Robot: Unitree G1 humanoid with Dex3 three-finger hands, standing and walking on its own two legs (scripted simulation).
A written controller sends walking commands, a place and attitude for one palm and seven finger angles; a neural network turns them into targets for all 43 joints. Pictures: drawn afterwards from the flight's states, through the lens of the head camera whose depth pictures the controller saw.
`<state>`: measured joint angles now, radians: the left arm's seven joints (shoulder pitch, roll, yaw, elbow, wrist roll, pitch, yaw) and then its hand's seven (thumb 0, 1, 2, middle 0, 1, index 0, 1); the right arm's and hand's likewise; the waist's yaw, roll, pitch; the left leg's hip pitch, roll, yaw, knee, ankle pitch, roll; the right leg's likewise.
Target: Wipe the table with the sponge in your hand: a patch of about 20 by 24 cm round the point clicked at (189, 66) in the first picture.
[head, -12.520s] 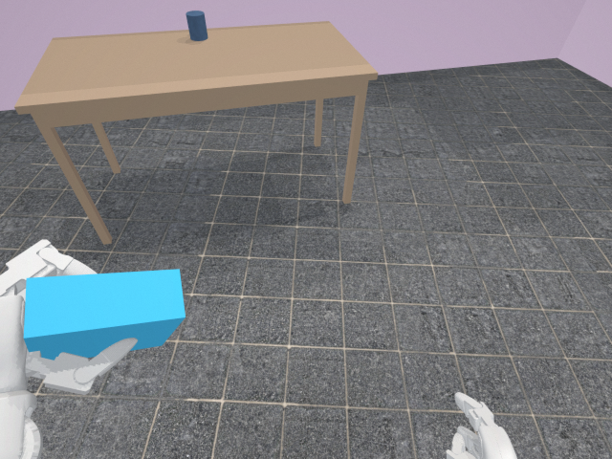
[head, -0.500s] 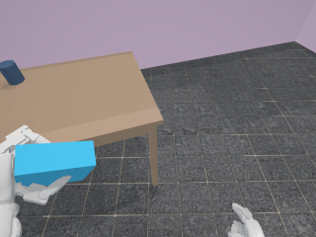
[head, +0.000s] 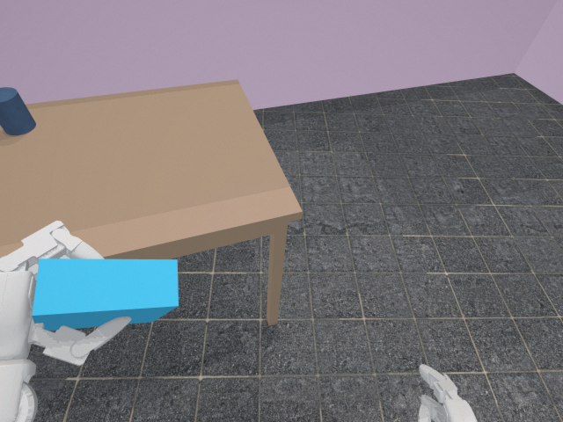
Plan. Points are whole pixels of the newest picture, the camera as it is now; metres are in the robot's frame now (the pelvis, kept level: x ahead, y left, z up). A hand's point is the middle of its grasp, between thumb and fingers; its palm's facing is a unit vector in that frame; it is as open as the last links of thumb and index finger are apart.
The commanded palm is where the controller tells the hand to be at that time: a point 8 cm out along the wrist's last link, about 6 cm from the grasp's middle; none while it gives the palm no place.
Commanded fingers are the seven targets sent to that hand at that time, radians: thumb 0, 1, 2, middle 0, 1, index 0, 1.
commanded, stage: shuffle to correct the standing spot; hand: left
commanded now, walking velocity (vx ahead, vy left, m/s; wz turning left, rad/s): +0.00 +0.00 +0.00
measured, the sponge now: (126, 295) +0.22 +0.20 +0.12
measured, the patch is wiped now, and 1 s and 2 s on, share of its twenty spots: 0.00 0.00 0.00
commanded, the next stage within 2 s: none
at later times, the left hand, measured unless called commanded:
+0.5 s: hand (32, 245) +0.25 +0.30 +0.16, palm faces +0.37 -0.86 -0.36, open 9.2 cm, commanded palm +0.19 +0.34 +0.17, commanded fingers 0.00 0.10 1.30 -1.20 -1.60 -1.20 -1.60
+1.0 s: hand (10, 227) +0.27 +0.33 +0.16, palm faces +0.29 -0.83 -0.47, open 9.2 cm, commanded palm +0.21 +0.38 +0.17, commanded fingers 0.00 0.10 1.30 -1.20 -1.60 -1.20 -1.60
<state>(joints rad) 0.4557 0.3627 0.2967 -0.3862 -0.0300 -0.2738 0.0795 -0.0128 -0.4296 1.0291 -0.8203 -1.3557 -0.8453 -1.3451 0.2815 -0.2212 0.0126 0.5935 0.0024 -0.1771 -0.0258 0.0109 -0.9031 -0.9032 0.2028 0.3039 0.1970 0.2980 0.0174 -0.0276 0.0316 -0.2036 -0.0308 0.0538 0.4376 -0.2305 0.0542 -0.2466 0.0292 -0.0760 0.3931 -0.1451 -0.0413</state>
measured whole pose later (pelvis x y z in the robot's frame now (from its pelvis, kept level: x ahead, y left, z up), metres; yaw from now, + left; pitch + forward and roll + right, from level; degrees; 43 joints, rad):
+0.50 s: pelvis +0.03 +0.05 -0.01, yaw +1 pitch -1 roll -2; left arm 0.39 0.39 0.35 -0.49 -0.04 -0.22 0.09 -0.01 -0.43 1.03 -0.82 -1.36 -0.84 -1.35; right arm 0.18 -0.20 0.03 0.50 -0.01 -0.10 0.02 0.01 -0.90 -0.90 0.21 0.30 0.20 0.30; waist 0.01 -0.01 0.06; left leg -0.22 -0.08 0.06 0.61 -0.35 0.07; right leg -0.24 -0.03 -0.07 0.53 -0.26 0.00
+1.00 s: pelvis +0.03 +0.11 -0.01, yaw -4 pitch +0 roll +1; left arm 0.50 0.40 0.40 -0.49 -0.03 -0.25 0.11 -0.01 -0.43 1.03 -0.82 -1.36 -0.84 -1.35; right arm 0.24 -0.22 0.00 0.62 0.00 -0.08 0.02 0.01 -0.90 -0.90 0.21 0.30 0.20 0.30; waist -0.03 -0.01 0.05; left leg -0.54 0.01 0.00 1.11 -0.32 -0.02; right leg -0.29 -0.02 -0.07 0.55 -0.26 -0.04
